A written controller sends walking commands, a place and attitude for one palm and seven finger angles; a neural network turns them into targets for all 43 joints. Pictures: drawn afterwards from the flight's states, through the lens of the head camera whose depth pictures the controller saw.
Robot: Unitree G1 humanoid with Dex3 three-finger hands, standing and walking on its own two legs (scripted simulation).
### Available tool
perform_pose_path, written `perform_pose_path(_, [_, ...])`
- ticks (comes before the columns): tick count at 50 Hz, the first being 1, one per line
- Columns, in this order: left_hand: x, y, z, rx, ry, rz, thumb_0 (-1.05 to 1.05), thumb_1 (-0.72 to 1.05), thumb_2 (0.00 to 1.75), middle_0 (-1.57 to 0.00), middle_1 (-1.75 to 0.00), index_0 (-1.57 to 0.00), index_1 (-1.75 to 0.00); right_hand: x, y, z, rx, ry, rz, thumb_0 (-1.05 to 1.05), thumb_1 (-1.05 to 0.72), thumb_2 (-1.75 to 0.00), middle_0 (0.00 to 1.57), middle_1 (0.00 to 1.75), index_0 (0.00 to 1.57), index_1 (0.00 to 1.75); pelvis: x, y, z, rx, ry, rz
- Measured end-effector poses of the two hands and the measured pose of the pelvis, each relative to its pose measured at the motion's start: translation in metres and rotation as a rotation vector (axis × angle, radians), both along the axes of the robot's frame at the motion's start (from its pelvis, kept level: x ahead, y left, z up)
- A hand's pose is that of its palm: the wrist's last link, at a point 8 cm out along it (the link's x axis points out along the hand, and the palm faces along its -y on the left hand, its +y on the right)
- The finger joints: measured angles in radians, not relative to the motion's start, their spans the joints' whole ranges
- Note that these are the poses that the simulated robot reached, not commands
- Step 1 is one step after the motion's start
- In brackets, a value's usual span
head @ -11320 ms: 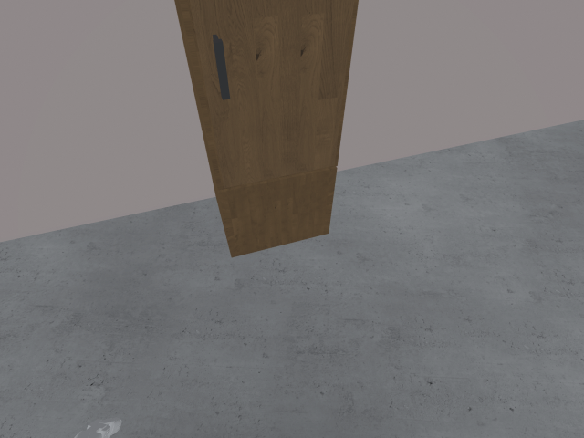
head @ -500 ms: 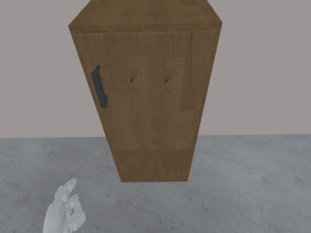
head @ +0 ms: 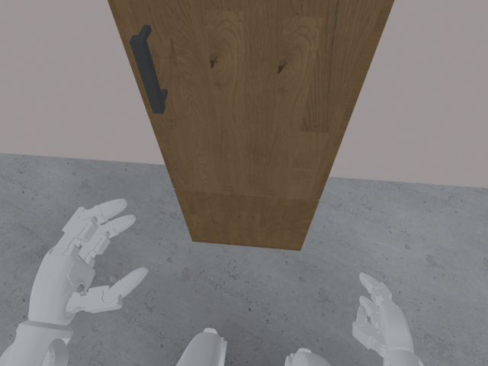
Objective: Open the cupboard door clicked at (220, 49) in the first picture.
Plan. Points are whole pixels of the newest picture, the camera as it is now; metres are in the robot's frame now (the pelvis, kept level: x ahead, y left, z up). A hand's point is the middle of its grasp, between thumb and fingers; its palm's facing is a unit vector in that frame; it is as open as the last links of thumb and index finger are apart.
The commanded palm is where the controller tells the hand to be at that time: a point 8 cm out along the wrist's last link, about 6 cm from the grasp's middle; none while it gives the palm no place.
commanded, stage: raise the hand with hooked fingers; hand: left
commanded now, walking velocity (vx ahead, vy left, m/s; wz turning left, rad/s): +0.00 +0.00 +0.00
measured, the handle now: (152, 71) +0.56 +0.23 +0.15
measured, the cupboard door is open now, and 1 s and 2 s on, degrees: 0 0 0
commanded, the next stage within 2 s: move the hooked fingers beside the handle in 1.42 s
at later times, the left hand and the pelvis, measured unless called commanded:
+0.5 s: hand (75, 225) +0.27 +0.26 +0.12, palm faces +0.00 -1.00 -0.06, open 13.0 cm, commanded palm +0.24 +0.31 +0.13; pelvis +0.01 +0.03 +0.04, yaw -2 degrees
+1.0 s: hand (35, 164) +0.32 +0.30 +0.18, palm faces +0.04 -1.00 -0.04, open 14.0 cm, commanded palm +0.28 +0.34 +0.17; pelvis +0.01 +0.03 +0.06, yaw -1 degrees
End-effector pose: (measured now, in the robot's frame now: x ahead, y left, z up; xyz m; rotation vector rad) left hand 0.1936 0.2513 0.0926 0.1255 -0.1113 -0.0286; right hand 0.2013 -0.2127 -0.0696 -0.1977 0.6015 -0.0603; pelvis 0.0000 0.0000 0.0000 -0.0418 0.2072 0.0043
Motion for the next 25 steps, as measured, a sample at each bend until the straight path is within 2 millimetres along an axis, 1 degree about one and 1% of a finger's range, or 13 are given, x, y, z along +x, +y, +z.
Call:
perform_pose_path(3, [0.024,0.0,-0.012,-0.039,0.173,-0.07,0.0,0.24,0.62,-0.24,-0.72,-0.25,-0.73,-0.021,0.0,-0.003,0.038,0.063,-0.067,0.01,-0.9,-0.89,0.21,0.3,0.21,0.3,0.004,0.001,0.009,0.015,-0.003,-0.015])
perform_pose_path(5, [0.03,0.007,-0.015,-0.073,0.257,-0.043,0.0,0.19,0.6,-0.25,-0.75,-0.25,-0.76,-0.035,-0.003,0.0,0.042,0.094,-0.116,0.01,-0.9,-0.89,0.21,0.3,0.21,0.3,0.009,0.002,0.017,0.024,-0.009,-0.028])
perform_pose_path(6, [0.031,0.012,-0.013,-0.085,0.273,-0.012,0.0,0.17,0.59,-0.25,-0.77,-0.26,-0.77,-0.041,-0.006,0.003,0.038,0.105,-0.137,0.01,-0.9,-0.89,0.21,0.3,0.21,0.3,0.011,0.003,0.02,0.027,-0.012,-0.034])
perform_pose_path(8, [0.03,0.024,-0.003,-0.09,0.251,0.063,0.0,0.12,0.57,-0.26,-0.8,-0.26,-0.8,-0.051,-0.013,0.009,0.019,0.121,-0.17,0.01,-0.9,-0.89,0.21,0.3,0.21,0.3,0.016,0.005,0.026,0.03,-0.019,-0.041])
perform_pose_path(11, [0.024,0.041,0.016,-0.065,0.152,0.143,0.0,0.06,0.54,-0.26,-0.84,-0.26,-0.85,-0.06,-0.024,0.017,-0.027,0.14,-0.182,0.01,-0.9,-0.89,0.21,0.3,0.21,0.3,0.019,0.009,0.031,0.028,-0.027,-0.041])
perform_pose_path(13, [0.023,0.047,0.022,-0.045,0.098,0.15,0.0,0.01,0.52,-0.26,-0.87,-0.26,-0.88,-0.063,-0.029,0.02,-0.06,0.148,-0.171,0.01,-0.9,-0.9,0.21,0.3,0.21,0.3,0.019,0.011,0.032,0.023,-0.03,-0.033])
perform_pose_path(14, [0.023,0.049,0.022,-0.04,0.086,0.141,0.0,-0.01,0.51,-0.26,-0.89,-0.27,-0.89,-0.063,-0.032,0.021,-0.075,0.149,-0.165,0.01,-0.9,-0.9,0.21,0.3,0.21,0.3,0.018,0.013,0.031,0.02,-0.03,-0.029])
perform_pose_path(17, [0.029,0.05,0.014,-0.057,0.109,0.079,0.0,-0.09,0.48,-0.26,-0.93,-0.27,-0.94,-0.06,-0.035,0.026,-0.107,0.136,-0.155,0.01,-0.9,-0.9,0.21,0.3,0.21,0.3,0.014,0.018,0.032,0.012,-0.037,-0.023])
perform_pose_path(20, [0.038,0.049,0.008,-0.071,0.158,0.017,0.0,-0.16,0.45,-0.27,-0.98,-0.27,-0.98,-0.053,-0.032,0.035,-0.12,0.097,-0.158,0.01,-0.9,-0.9,0.2,0.3,0.21,0.3,0.013,0.023,0.034,0.009,-0.047,-0.026])
perform_pose_path(22, [0.044,0.051,0.013,-0.069,0.155,0.002,-0.01,-0.2,0.43,-0.28,-1.01,-0.28,-1.01,-0.048,-0.027,0.043,-0.117,0.063,-0.159,0.01,-0.9,-0.9,0.2,0.3,0.21,0.3,0.013,0.025,0.037,0.008,-0.058,-0.029])
perform_pose_path(25, [0.052,0.059,0.032,-0.064,0.09,0.026,-0.01,-0.28,0.4,-0.28,-1.05,-0.29,-1.06,-0.039,-0.016,0.053,-0.1,0.013,-0.147,0.01,-0.9,-0.9,0.2,0.3,0.21,0.3,0.014,0.028,0.041,0.008,-0.076,-0.032])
